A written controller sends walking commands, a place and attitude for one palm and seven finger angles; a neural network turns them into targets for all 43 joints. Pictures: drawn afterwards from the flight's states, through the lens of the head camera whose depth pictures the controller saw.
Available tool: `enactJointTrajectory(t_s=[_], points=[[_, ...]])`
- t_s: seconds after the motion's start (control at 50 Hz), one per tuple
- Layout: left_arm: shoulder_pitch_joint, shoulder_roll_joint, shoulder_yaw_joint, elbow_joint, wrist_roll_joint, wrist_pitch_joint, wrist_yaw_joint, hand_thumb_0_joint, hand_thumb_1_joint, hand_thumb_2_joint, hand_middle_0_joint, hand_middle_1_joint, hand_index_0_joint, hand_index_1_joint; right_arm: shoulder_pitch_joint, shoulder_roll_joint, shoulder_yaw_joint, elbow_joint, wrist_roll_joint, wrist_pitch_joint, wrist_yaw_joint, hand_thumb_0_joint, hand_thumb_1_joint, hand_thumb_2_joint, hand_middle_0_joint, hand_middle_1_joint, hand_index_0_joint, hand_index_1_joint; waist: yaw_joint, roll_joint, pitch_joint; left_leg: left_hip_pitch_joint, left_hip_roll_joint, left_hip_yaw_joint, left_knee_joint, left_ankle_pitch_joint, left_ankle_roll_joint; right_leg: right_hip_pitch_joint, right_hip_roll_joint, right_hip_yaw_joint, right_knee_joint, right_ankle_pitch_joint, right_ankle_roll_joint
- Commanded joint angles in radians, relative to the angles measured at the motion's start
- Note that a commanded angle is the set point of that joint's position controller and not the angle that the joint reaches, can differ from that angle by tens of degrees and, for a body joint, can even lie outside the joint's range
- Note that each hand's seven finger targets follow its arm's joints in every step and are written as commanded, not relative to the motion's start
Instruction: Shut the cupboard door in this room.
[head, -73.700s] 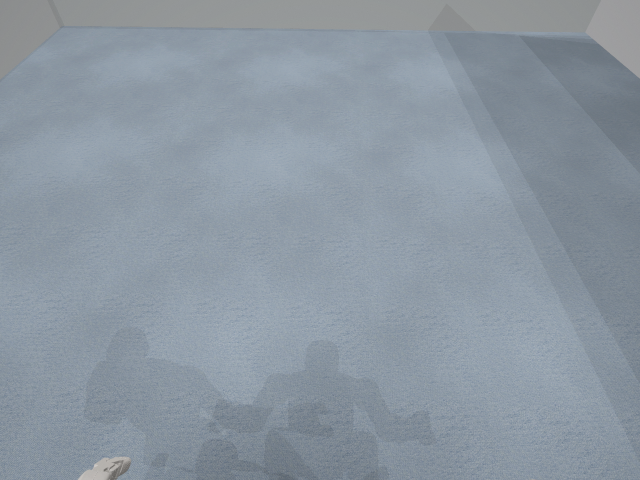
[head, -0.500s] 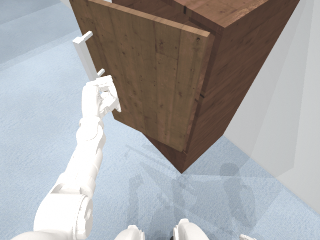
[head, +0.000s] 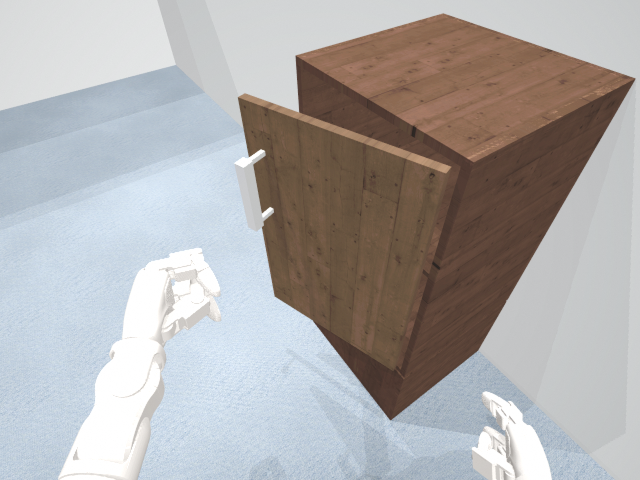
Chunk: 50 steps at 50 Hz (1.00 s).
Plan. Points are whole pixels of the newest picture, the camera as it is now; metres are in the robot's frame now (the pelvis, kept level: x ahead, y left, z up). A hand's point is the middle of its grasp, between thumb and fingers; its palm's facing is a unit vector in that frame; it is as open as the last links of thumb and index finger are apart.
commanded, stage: draw the hand back to the body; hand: left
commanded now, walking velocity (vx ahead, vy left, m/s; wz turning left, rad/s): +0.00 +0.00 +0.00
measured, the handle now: (257, 191) +0.62 +0.17 +0.00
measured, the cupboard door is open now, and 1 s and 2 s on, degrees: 19 19 19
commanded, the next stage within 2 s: step back with the hand held close in 0.92 s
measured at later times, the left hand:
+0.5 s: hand (44, 344) +0.20 +0.27 +0.16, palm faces +0.41 -0.82 -0.40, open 5.8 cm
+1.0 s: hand (22, 356) +0.19 +0.27 +0.17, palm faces +0.45 -0.80 -0.39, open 7.4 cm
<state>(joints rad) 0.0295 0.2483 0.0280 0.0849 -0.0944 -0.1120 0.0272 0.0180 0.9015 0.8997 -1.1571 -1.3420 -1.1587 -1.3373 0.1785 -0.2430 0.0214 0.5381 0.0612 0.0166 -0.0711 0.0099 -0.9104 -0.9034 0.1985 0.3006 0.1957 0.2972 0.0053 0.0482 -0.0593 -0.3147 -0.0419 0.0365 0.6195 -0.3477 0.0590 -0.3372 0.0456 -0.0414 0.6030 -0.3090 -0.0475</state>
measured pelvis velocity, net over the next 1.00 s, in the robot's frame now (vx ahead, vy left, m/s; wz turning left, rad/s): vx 0.00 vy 0.01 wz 0.01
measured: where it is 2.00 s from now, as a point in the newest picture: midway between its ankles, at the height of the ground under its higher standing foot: outside the picture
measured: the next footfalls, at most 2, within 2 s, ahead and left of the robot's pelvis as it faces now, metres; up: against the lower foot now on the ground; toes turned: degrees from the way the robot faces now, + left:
none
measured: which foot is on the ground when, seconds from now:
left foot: down 0.00-1.00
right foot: down 0.00-1.00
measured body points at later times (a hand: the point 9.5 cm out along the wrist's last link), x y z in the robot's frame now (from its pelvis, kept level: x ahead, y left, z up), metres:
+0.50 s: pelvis +0.01 +0.01 +0.02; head -0.01 -0.02 +0.46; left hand +0.18 +0.31 +0.18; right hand +0.19 -0.20 -0.08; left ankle -0.01 +0.08 -0.73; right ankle +0.00 -0.09 -0.73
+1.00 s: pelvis +0.00 +0.01 +0.02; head -0.03 -0.02 +0.46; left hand +0.16 +0.31 +0.19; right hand +0.19 -0.21 -0.07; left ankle -0.01 +0.08 -0.73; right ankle +0.00 -0.09 -0.73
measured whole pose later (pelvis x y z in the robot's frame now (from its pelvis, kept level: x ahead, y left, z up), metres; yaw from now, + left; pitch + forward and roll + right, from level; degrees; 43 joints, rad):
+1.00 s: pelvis +0.00 +0.01 +0.02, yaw +0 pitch -4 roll -1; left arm 0.46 0.35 0.33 -0.37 -0.08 -0.06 0.10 0.02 0.89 0.90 -0.21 -0.31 -0.22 -0.30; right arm 0.20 -0.23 0.02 0.63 0.03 -0.09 -0.06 0.01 -0.91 -0.90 0.20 0.30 0.20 0.30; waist 0.06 0.08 0.00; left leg -0.10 -0.05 0.03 0.43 -0.26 0.07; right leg -0.11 0.04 -0.04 0.40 -0.22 -0.04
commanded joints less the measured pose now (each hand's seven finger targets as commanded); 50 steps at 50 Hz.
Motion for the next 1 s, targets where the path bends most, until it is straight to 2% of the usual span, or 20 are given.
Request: enactJointTrajectory(t_s=[0.0,0.04,0.06,0.12,0.16,0.2,0.28,0.4,0.44,0.52,0.54,0.58,0.66,0.74,0.78,0.8,0.84,0.88,0.9,0.98], points=[[-0.163,0.132,0.074,-0.337,0.015,-0.006,0.043,0.0,0.9,0.9,-0.915,-1.08,-0.915,-1.08,-0.086,-0.083,-0.012,-0.138,-0.011,-0.032,-0.015,0.0,-0.9,-0.9,0.2,0.3,0.2,0.3,-0.005,-0.014,-0.124,0.137,0.058,-0.064,-0.169,0.292,-0.024,0.182,-0.057,0.049,-0.151,0.273,0.022],[-0.138,0.135,0.08,-0.378,0.02,0.011,0.051,0.0,0.9,0.9,-0.86,-1.02,-0.86,-1.02,-0.09,-0.083,-0.006,-0.137,-0.018,-0.038,-0.013,0.0,-0.9,-0.9,0.2,0.3,0.2,0.3,-0.001,0.02,-0.099,0.172,0.062,-0.076,-0.197,0.308,-0.034,0.188,-0.053,0.037,-0.173,0.263,0.019],[-0.115,0.144,0.096,-0.39,0.021,0.018,0.056,0.0,0.9,0.9,-0.832,-0.99,-0.832,-0.99,-0.096,-0.082,-0.004,-0.133,-0.021,-0.04,-0.012,0.0,-0.9,-0.9,0.2,0.3,0.2,0.3,0.001,-0.005,-0.085,0.181,0.065,-0.08,-0.21,0.306,-0.035,0.193,-0.049,0.033,-0.187,0.256,0.019],[-0.034,0.166,0.133,-0.455,0.024,0.03,0.064,0.0,0.9,0.9,-0.75,-0.9,-0.75,-0.9,-0.103,-0.081,-0.001,-0.131,-0.03,-0.049,-0.008,0.0,-0.9,-0.9,0.2,0.3,0.2,0.3,0.015,-0.001,-0.095,0.21,0.066,-0.08,-0.233,0.372,-0.039,0.241,-0.052,0.029,-0.205,0.293,0.017],[0.004,0.17,0.146,-0.511,0.029,0.033,0.066,0.0,0.9,0.9,-0.695,-0.84,-0.695,-0.84,-0.112,-0.08,-0.001,-0.129,-0.032,-0.055,-0.003,0.0,-0.9,-0.9,0.2,0.3,0.2,0.3,0.018,0.033,-0.083,0.226,0.071,-0.085,-0.245,0.407,-0.048,0.25,-0.05,0.025,-0.216,0.297,0.016],[0.058,0.183,0.175,-0.524,0.027,0.04,0.069,0.0,0.9,0.9,-0.64,-0.78,-0.64,-0.78,-0.111,-0.082,-0.002,-0.124,-0.037,-0.06,0.001,0.0,-0.9,-0.9,0.2,0.3,0.2,0.3,0.023,0.017,-0.063,0.222,0.072,-0.09,-0.258,0.416,-0.053,0.263,-0.051,0.023,-0.228,0.296,0.016],[0.177,0.24,0.272,-0.559,0.021,0.043,0.074,0.0,0.9,0.9,-0.53,-0.66,-0.53,-0.66,-0.117,-0.086,-0.011,-0.116,-0.041,-0.066,0.006,0.0,-0.9,-0.9,0.2,0.3,0.2,0.3,0.041,-0.007,-0.058,0.204,0.069,-0.082,-0.259,0.42,-0.05,0.296,-0.051,0.027,-0.241,0.316,0.017],[0.268,0.278,0.354,-0.658,0.018,0.025,0.082,0.0,0.9,0.9,-0.365,-0.48,-0.365,-0.48,-0.123,-0.084,-0.022,-0.108,-0.037,-0.088,0.011,0.0,-0.9,-0.9,0.2,0.3,0.2,0.3,0.048,0.029,-0.063,0.199,0.069,-0.082,-0.263,0.41,-0.053,0.307,-0.056,0.027,-0.239,0.293,0.02],[0.308,0.294,0.392,-0.663,0.015,0.018,0.087,0.0,0.9,0.9,-0.31,-0.42,-0.31,-0.42,-0.122,-0.084,-0.025,-0.101,-0.038,-0.099,0.011,0.0,-0.9,-0.9,0.2,0.3,0.2,0.3,0.053,0.006,-0.037,0.18,0.068,-0.083,-0.265,0.388,-0.051,0.297,-0.054,0.023,-0.242,0.278,0.021],[0.372,0.333,0.465,-0.693,0.008,0.0,0.093,0.0,0.9,0.9,-0.2,-0.3,-0.2,-0.3,-0.123,-0.087,-0.035,-0.095,-0.032,-0.121,0.008,0.0,-0.9,-0.9,0.2,0.3,0.2,0.3,0.061,0.016,-0.021,0.166,0.068,-0.077,-0.266,0.343,-0.048,0.284,-0.054,0.029,-0.247,0.246,0.022],[0.377,0.293,0.428,-0.671,0.012,-0.003,0.091,0.0,0.9,0.9,-0.2,-0.3,-0.2,-0.3,-0.117,-0.087,-0.034,-0.086,-0.033,-0.126,0.009,0.0,-0.9,-0.9,0.2,0.3,0.2,0.3,0.051,0.017,0.009,0.158,0.067,-0.078,-0.27,0.326,-0.049,0.264,-0.055,0.027,-0.246,0.227,0.021],[0.358,0.265,0.394,-0.652,0.016,-0.004,0.09,0.0,0.9,0.9,-0.2,-0.3,-0.2,-0.3,-0.112,-0.099,-0.041,-0.078,-0.031,-0.134,0.011,0.0,-0.9,-0.9,0.2,0.3,0.2,0.3,0.042,0.006,0.042,0.153,0.071,-0.082,-0.278,0.289,-0.047,0.237,-0.054,0.026,-0.256,0.189,0.022],[0.319,0.276,0.396,-0.645,0.02,-0.013,0.098,0.0,0.9,0.9,-0.2,-0.3,-0.2,-0.3,-0.111,-0.103,-0.045,-0.078,-0.032,-0.142,0.004,0.0,-0.9,-0.9,0.2,0.3,0.2,0.3,0.042,-0.026,0.036,0.154,0.068,-0.087,-0.286,0.217,-0.035,0.225,-0.055,0.028,-0.256,0.135,0.025],[0.318,0.302,0.421,-0.672,0.019,-0.021,0.102,0.0,0.9,0.9,-0.2,-0.3,-0.2,-0.3,-0.119,-0.094,-0.039,-0.075,-0.033,-0.153,-0.001,0.0,-0.9,-0.9,0.2,0.3,0.2,0.3,0.053,0.026,0.015,0.153,0.062,-0.081,-0.285,0.208,-0.032,0.249,-0.059,0.038,-0.256,0.133,0.021],[0.321,0.323,0.442,-0.668,0.019,-0.02,0.103,0.0,0.9,0.9,-0.2,-0.3,-0.2,-0.3,-0.121,-0.096,-0.038,-0.071,-0.034,-0.156,-0.002,0.0,-0.9,-0.9,0.2,0.3,0.2,0.3,0.058,0.021,0.022,0.138,0.061,-0.084,-0.287,0.206,-0.034,0.261,-0.057,0.042,-0.262,0.13,0.019],[0.321,0.31,0.434,-0.674,0.016,-0.022,0.102,0.0,0.9,0.9,-0.2,-0.3,-0.2,-0.3,-0.123,-0.09,-0.036,-0.076,-0.034,-0.158,-0.002,0.0,-0.9,-0.9,0.2,0.3,0.2,0.3,0.057,0.013,0.023,0.14,0.06,-0.081,-0.285,0.212,-0.032,0.26,-0.059,0.043,-0.261,0.136,0.019],[0.326,0.302,0.429,-0.676,0.017,-0.021,0.1,0.0,0.9,0.9,-0.2,-0.3,-0.2,-0.3,-0.122,-0.087,-0.035,-0.073,-0.034,-0.157,0.0,0.0,-0.9,-0.9,0.2,0.3,0.2,0.3,0.055,0.052,0.03,0.143,0.061,-0.078,-0.286,0.22,-0.035,0.259,-0.057,0.046,-0.262,0.144,0.017],[0.34,0.311,0.44,-0.666,0.016,-0.019,0.099,0.0,0.9,0.9,-0.2,-0.3,-0.2,-0.3,-0.12,-0.091,-0.037,-0.071,-0.034,-0.159,0.001,0.0,-0.9,-0.9,0.2,0.3,0.2,0.3,0.058,0.03,0.029,0.142,0.062,-0.078,-0.285,0.228,-0.035,0.264,-0.055,0.046,-0.266,0.151,0.017],[0.339,0.296,0.426,-0.673,0.015,-0.019,0.097,0.0,0.9,0.9,-0.2,-0.3,-0.2,-0.3,-0.12,-0.088,-0.035,-0.073,-0.034,-0.158,0.003,0.0,-0.9,-0.9,0.2,0.3,0.2,0.3,0.055,0.057,0.031,0.147,0.062,-0.075,-0.284,0.24,-0.036,0.262,-0.057,0.047,-0.263,0.162,0.016],[0.359,0.298,0.433,-0.643,0.015,-0.012,0.095,0.0,0.9,0.9,-0.2,-0.3,-0.2,-0.3,-0.117,-0.092,-0.037,-0.071,-0.036,-0.157,0.005,0.0,-0.9,-0.9,0.2,0.3,0.2,0.3,0.056,0.022,0.044,0.146,0.065,-0.075,-0.285,0.245,-0.035,0.254,-0.053,0.044,-0.268,0.167,0.018]])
